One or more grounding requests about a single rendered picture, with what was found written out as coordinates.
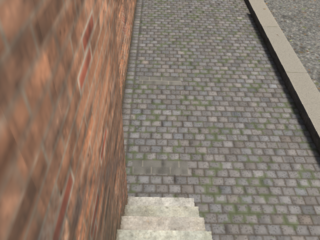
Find stairs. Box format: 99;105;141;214
116;196;213;240

